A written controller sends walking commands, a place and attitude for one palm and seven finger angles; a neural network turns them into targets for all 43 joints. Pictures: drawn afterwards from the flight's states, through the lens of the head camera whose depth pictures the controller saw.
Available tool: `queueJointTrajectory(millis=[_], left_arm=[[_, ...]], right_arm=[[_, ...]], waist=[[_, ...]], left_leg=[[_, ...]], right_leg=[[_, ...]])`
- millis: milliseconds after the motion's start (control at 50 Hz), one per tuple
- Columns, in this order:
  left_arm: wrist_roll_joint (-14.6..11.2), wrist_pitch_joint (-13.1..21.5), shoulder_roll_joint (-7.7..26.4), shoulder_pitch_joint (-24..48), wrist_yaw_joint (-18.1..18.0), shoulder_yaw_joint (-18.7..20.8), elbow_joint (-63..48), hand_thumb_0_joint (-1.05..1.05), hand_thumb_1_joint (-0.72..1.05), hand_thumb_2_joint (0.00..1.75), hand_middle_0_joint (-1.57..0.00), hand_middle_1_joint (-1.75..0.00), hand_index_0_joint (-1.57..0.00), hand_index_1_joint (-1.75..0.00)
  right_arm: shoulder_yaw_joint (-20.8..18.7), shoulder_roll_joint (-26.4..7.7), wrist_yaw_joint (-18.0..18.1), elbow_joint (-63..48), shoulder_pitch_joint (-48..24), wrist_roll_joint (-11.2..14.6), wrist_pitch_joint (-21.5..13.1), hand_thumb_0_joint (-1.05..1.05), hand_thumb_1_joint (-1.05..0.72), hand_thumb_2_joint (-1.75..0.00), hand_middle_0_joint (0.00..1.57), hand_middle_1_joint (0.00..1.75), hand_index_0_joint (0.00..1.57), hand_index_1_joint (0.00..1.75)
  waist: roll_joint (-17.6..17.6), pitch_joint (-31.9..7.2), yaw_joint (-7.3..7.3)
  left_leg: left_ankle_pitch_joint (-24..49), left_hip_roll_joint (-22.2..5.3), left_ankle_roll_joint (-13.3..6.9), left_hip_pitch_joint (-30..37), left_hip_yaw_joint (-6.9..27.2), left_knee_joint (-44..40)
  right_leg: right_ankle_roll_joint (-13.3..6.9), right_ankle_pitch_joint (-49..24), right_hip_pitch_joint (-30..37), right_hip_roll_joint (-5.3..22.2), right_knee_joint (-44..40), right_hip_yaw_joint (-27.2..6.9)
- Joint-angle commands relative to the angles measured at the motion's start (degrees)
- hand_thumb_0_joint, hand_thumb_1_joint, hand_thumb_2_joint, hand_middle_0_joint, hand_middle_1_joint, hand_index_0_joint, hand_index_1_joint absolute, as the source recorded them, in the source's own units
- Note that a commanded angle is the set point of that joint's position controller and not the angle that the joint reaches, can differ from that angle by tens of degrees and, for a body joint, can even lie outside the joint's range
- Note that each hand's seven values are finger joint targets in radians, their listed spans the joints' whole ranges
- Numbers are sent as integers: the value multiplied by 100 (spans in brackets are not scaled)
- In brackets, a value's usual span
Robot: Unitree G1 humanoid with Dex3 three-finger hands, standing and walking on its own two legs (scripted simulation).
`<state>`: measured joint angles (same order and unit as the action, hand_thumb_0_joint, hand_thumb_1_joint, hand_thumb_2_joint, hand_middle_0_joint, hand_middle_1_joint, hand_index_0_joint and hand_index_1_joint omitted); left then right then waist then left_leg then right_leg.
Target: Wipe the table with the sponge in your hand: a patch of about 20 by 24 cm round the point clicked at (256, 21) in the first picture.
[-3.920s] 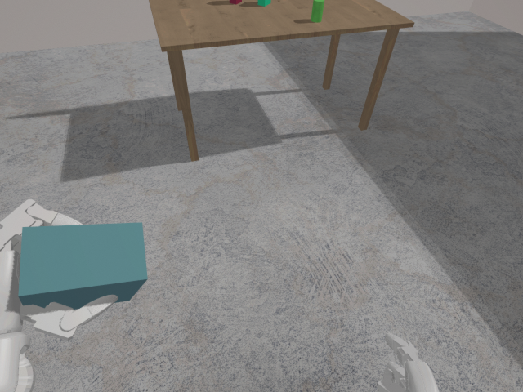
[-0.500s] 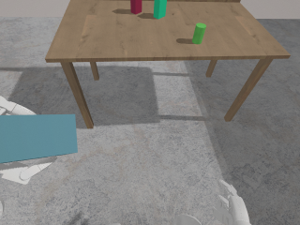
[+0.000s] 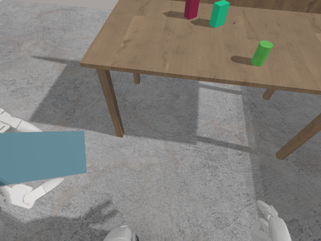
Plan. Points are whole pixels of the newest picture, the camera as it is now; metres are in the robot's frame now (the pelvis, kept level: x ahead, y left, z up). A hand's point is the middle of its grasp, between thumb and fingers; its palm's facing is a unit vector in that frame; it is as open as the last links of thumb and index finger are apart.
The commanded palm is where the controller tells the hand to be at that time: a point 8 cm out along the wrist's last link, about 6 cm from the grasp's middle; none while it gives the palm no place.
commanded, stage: walk to a spot facing it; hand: left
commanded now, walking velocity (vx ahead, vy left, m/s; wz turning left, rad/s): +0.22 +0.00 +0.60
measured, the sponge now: (53, 157) +0.23 +0.20 +0.17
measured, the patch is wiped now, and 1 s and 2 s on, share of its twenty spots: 0.00 0.00 0.00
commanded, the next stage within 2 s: turn to face it in 0.60 s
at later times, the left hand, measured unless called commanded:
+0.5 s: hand (25, 158) +0.22 +0.24 +0.17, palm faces +0.65 -0.64 -0.40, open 10.5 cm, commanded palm +0.16 +0.27 +0.18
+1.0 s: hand (18, 170) +0.20 +0.23 +0.18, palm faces +0.72 -0.55 -0.42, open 10.5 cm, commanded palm +0.15 +0.25 +0.18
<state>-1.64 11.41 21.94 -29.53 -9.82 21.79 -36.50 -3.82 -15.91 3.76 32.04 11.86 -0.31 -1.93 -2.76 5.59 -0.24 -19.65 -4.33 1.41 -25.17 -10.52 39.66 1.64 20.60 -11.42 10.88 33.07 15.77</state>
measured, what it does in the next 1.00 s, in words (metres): walks ahead, turning left: left foot, then right foot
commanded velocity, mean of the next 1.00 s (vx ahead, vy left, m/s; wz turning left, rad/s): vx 0.06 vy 0.00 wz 0.19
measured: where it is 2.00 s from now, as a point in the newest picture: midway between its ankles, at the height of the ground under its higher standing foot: outside the picture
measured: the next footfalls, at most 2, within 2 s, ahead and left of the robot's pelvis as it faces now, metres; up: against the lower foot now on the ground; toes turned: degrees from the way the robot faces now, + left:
left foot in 0.04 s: +0.12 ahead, +0.13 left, +0.00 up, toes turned +11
right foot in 0.38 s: +0.18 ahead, -0.14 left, +0.00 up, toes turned +4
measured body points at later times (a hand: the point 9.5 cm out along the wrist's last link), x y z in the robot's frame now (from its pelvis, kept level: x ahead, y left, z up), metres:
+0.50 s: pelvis +0.08 -0.05 +0.00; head +0.11 -0.07 +0.45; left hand +0.18 +0.27 +0.19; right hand +0.31 -0.21 -0.12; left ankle +0.04 +0.08 -0.64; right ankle +0.14 -0.15 -0.73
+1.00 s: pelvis +0.11 -0.07 -0.01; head +0.13 -0.07 +0.44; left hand +0.16 +0.26 +0.20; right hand +0.35 -0.16 -0.10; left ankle +0.06 +0.08 -0.73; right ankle +0.17 -0.13 -0.74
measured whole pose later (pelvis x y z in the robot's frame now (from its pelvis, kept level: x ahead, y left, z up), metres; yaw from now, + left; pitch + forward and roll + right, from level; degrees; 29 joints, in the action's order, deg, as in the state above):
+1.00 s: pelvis +0.11 -0.07 -0.01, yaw +22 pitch -2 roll +1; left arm -1.6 10.3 20.6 -26.2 -9.0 20.1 -30.8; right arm 3.3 -7.5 1.7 33.0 11.0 0.1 -6.3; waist 1.2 3.3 3.8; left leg -16.2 -6.4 3.0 -15.7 -6.6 34.2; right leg 1.4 15.7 -17.8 0.1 34.3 6.3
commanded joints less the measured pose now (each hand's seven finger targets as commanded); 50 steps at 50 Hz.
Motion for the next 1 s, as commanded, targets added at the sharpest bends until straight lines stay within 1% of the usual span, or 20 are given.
queueJointTrajectory(millis=[0,20,40,80,160,280,320,340,360,380,440,480,600,660,680,700,740,820,940,980], left_arm=[[-80,386,878,447,-251,724,-1295,0,10,130,-120,-160,-120,-160],[-123,516,909,509,-249,751,-1473,0,10,130,-120,-160,-120,-160],[13,564,1167,767,-123,841,-1122,0,10,130,-120,-160,-120,-160],[22,547,1315,549,-17,1084,-1182,0,10,130,-120,-160,-120,-160],[-147,485,978,-11,60,953,-1577,0,10,130,-120,-160,-120,-160],[-170,235,611,370,124,582,-553,0,10,130,-120,-160,-120,-160],[-93,79,566,721,117,436,-175,0,10,130,-120,-160,-120,-160],[-17,0,724,958,94,421,-68,0,10,130,-120,-160,-120,-160],[-25,-136,1154,1150,26,605,50,0,10,130,-120,-160,-120,-160],[-72,-131,1132,1545,-41,498,-162,0,10,130,-120,-160,-120,-160],[-55,51,941,1224,51,365,-263,0,10,130,-120,-160,-120,-160],[-51,98,1049,1205,13,462,-598,0,10,130,-120,-160,-120,-160],[-154,82,1077,244,-184,849,-1037,0,10,130,-120,-160,-120,-160],[-230,78,929,182,-203,764,-1066,0,10,130,-120,-160,-120,-160],[-275,172,891,301,-190,673,-1281,0,10,130,-120,-160,-120,-160],[-288,347,953,314,-162,699,-1340,0,10,130,-120,-160,-120,-160],[-101,429,1041,86,-39,778,-744,0,10,130,-120,-160,-120,-160],[-56,377,720,427,-47,329,-1308,0,10,130,-120,-160,-120,-160],[-4,179,732,1135,2,323,-308,0,10,130,-120,-160,-120,-160],[51,164,876,1526,44,326,-135,0,10,130,-120,-160,-120,-160]], right_arm=[[-108,-196,36,-947,-262,51,-303,0,-90,-90,20,30,20,30],[-110,-343,-17,-964,-338,57,-372,0,-90,-90,20,30,20,30],[-95,-367,-139,-849,-308,91,-458,0,-90,-90,20,30,20,30],[-210,-419,-143,-740,-446,163,-483,0,-90,-90,20,30,20,30],[-76,-226,-188,-684,-429,182,-577,0,-90,-90,20,30,20,30],[77,-222,-6,-572,-467,132,-652,0,-90,-90,20,30,20,30],[148,-153,48,-515,-514,138,-608,0,-90,-90,20,30,20,30],[186,-4,56,-486,-459,138,-574,0,-90,-90,20,30,20,30],[195,15,73,-546,-575,93,-574,0,-90,-90,20,30,20,30],[203,-131,57,-497,-697,-55,-628,0,-90,-90,20,30,20,30],[248,-70,43,-369,-814,-22,-474,0,-90,-90,20,30,20,30],[203,-94,138,-495,-958,-16,-431,0,-90,-90,20,30,20,30],[112,31,135,-917,-664,-51,-302,0,-90,-90,20,30,20,30],[7,-65,123,-947,-303,-5,-228,0,-90,-90,20,30,20,30],[-14,-216,111,-1008,-347,23,-272,0,-90,-90,20,30,20,30],[-72,-409,51,-1007,-320,44,-369,0,-90,-90,20,30,20,30],[-87,-389,-86,-762,-202,70,-474,0,-90,-90,20,30,20,30],[54,-259,-165,-674,-350,115,-641,0,-90,-90,20,30,20,30],[202,-250,-73,-621,-480,72,-748,0,-90,-90,20,30,20,30],[212,-115,-96,-681,-487,76,-672,0,-90,-90,20,30,20,30]], waist=[[1153,-1849,-208],[2565,-1888,-88],[1998,-1623,-103],[1551,-1563,-62],[1881,-1388,66],[1633,-1059,86],[1012,-992,190],[-391,-963,202],[-1882,-849,246],[-1391,-833,182],[-740,-641,89],[-649,-803,75],[-817,-1436,245],[-148,-1800,-124],[977,-1825,-152],[2319,-1717,-9],[1677,-1597,-34],[1897,-1413,-13],[1424,-925,111],[16,-823,24]], left_leg=[[1274,-236,-558,2796,878,-1436],[3821,-1901,-1529,3268,3614,-1691],[3598,-2185,-1790,2955,4207,-1782],[2678,-1973,-1816,2573,3710,-1739],[1590,-1098,-1249,1271,2173,-1993],[-43,-931,-994,485,1974,-1972],[-523,-595,-704,-2,1698,-1066],[-1184,-29,-398,-789,1196,308],[-1734,611,-72,-1531,814,2363],[-1191,318,-4,-1501,1271,3262],[-416,74,251,-1223,1089,3799],[-511,4,246,-732,880,2822],[-521,175,144,168,133,13],[883,365,62,1481,107,-1533],[2636,-454,-361,2229,1136,-1654],[5633,-1911,-1220,2635,3091,-1704],[5244,-1927,-1430,2565,2810,-1472],[4062,-1105,-773,1978,1142,-1610],[1243,-1270,-361,776,688,-1384],[-82,-654,7,402,403,-172]], right_leg=[[-1,-1685,-959,259,2842,-194],[261,1637,-2322,-645,4167,-588],[109,1675,-2820,-436,4508,-1362],[225,1234,-3162,-287,4602,-1631],[287,294,-2008,-422,2811,-1154],[375,164,-444,-935,531,-610],[271,126,349,-883,-627,-725],[-102,579,802,120,-1616,-1923],[-801,485,637,1650,-2203,-4253],[-1035,205,325,2008,-2232,-4252],[-759,-1720,125,1197,-1649,-2040],[-681,-2801,235,1055,-1376,-1296],[-751,-4071,861,1133,-574,-892],[-247,-3596,413,815,915,-530],[68,-1940,-642,224,1993,-482],[301,1418,-1884,-574,2937,-744],[162,1455,-2370,-487,3179,-1484],[103,128,-1292,-848,1521,-1061],[124,-652,109,-1065,-295,-901],[-285,-1929,-36,-266,-962,-2316]])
